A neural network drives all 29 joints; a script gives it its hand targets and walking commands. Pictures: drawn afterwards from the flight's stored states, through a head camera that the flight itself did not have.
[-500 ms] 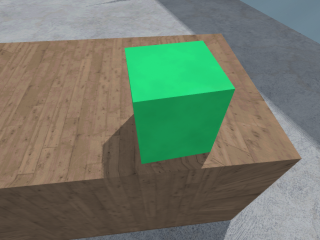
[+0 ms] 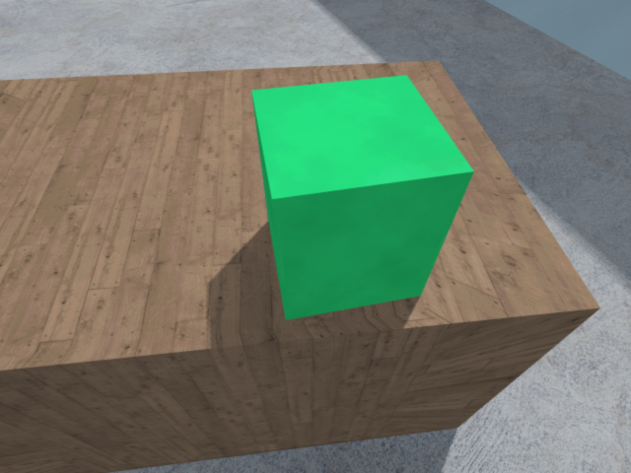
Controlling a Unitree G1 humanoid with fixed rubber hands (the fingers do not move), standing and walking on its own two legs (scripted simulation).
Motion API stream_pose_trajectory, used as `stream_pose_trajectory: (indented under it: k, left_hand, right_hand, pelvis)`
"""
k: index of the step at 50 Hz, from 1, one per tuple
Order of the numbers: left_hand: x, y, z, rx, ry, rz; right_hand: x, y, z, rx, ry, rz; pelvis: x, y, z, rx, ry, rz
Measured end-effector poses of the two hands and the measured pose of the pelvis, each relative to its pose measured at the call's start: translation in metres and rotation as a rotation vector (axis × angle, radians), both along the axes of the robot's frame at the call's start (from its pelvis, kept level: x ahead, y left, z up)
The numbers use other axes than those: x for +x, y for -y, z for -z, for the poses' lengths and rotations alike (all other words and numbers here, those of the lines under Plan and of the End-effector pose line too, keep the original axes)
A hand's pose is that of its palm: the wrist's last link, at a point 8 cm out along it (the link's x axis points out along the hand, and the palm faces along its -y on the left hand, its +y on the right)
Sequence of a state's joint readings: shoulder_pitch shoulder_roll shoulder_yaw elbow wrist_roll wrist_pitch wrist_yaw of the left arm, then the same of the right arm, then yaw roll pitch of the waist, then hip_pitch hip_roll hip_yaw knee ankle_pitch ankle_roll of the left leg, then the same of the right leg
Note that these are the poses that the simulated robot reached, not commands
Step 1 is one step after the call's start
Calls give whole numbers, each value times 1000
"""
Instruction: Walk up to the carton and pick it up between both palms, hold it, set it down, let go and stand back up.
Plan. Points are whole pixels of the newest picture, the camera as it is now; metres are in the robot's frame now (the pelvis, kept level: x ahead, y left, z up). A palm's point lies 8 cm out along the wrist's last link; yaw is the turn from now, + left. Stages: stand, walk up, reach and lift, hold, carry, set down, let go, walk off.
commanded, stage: stand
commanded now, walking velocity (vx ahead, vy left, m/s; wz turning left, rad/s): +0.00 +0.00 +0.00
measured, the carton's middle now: (343, 202) +0.44 -0.02 +0.08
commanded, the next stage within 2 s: none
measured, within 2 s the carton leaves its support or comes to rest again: neither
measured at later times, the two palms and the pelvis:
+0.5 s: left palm out of the picture -0.02 +0.21 -0.15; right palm out of the picture -0.01 -0.20 -0.15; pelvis +0.02 +0.00 +0.00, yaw +0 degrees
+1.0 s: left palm out of the picture -0.01 +0.21 -0.15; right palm out of the picture +0.01 -0.20 -0.15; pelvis +0.03 +0.01 +0.00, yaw +0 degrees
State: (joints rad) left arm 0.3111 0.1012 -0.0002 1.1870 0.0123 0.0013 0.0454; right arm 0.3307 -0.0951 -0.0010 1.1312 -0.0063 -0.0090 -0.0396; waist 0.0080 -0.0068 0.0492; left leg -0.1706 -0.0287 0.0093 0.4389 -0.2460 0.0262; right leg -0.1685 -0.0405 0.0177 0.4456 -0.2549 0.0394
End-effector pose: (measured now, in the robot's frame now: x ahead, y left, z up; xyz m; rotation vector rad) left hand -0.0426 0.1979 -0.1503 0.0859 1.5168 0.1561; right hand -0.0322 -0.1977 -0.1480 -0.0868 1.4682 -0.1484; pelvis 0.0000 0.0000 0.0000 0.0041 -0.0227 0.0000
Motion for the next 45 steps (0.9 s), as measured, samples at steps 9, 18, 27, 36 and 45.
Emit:
stream_pose_trajectory:
  k: [9, 18, 27, 36, 45]
  left_hand:
    - [8, -4, -2, 9, 9, -5]
    - [14, -14, -3, 31, 5, -6]
    - [23, -8, -2, 17, 15, -17]
    - [23, -2, 1, -3, 5, -23]
    - [26, -5, 0, 0, -1, -9]
  right_hand:
    - [17, -1, 1, 1, 37, -11]
    - [19, 5, 0, -15, 31, -5]
    - [20, -4, 2, 4, 7, -10]
    - [30, 6, -1, -26, 24, -17]
    - [33, 7, -1, -29, 18, -7]
  pelvis:
    - [4, -2, 0, 1, -12, -2]
    - [13, -3, 0, 2, -14, 3]
    - [21, -3, 1, 2, -12, -4]
    - [24, -4, 1, 1, -10, -6]
    - [25, -6, 1, 0, -8, -4]
